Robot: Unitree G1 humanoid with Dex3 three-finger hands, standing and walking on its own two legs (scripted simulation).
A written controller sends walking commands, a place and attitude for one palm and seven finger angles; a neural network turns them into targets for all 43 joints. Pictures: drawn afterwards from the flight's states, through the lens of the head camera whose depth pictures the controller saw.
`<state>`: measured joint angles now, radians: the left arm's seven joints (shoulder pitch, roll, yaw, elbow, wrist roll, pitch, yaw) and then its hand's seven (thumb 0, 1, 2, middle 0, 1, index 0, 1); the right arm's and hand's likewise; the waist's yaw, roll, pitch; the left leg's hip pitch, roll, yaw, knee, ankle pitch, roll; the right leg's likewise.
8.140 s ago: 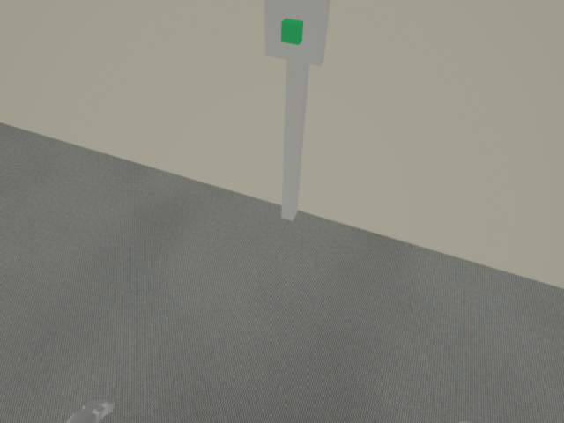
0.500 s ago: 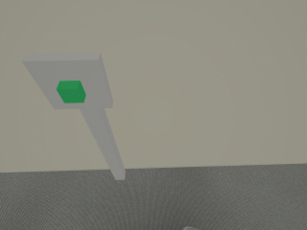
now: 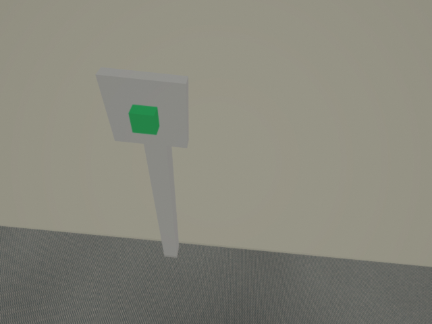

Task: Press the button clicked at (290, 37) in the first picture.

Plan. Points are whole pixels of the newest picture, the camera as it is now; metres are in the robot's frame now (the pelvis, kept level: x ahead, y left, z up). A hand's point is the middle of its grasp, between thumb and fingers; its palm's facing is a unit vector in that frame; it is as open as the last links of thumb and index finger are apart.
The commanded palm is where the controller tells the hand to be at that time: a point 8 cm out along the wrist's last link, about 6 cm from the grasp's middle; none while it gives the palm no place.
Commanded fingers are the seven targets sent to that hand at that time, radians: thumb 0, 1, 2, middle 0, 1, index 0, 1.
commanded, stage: come to a stop and stand still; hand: left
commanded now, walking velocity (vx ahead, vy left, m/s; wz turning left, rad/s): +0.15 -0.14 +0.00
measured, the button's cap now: (145, 118) +0.49 +0.20 +0.10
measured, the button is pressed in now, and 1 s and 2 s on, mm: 0 0 0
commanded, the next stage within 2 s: look again from close up in 0.54 s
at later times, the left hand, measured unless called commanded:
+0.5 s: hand out of the picture +0.03 +0.15 -0.17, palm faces +0.02 -0.98 -0.21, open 7.2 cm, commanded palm none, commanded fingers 0.00 0.90 0.90 -0.20 -0.30 -0.20 -0.30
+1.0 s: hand out of the picture -0.04 +0.19 -0.17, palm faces +0.02 -0.97 -0.22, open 7.4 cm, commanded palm none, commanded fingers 0.00 0.90 0.90 -0.20 -0.30 -0.20 -0.30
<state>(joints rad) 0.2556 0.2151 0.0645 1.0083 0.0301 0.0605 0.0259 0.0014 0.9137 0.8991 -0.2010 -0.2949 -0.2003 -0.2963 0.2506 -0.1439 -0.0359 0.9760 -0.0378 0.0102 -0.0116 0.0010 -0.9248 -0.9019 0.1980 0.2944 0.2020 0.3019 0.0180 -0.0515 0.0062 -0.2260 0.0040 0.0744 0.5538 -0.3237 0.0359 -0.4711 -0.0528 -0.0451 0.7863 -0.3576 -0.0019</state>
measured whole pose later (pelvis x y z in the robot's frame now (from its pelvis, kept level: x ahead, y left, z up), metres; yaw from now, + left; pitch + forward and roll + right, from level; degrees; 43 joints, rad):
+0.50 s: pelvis +0.01 -0.02 +0.00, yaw +0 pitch -1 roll -1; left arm 0.30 0.15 0.01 1.05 0.02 -0.01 0.05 0.02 0.94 0.90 -0.20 -0.30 -0.20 -0.30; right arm 0.34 -0.13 -0.02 1.08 -0.02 0.00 -0.03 0.01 -0.91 -0.90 0.20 0.29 0.20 0.30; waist -0.02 0.01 0.00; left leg -0.20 0.04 0.05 0.57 -0.35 -0.01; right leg -0.22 0.01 -0.08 0.55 -0.31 -0.03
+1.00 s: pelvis -0.04 +0.00 +0.01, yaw +0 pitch -4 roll -1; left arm 0.33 0.19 0.00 1.08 0.02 0.00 0.04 0.00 0.91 0.90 -0.20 -0.29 -0.20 -0.30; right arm 0.28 -0.19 -0.01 1.10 -0.02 0.00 -0.01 0.00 -0.91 -0.90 0.20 0.29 0.20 0.30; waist 0.00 0.00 0.00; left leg -0.17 0.00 0.07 0.45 -0.22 0.04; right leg -0.18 -0.02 -0.06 0.42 -0.17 0.00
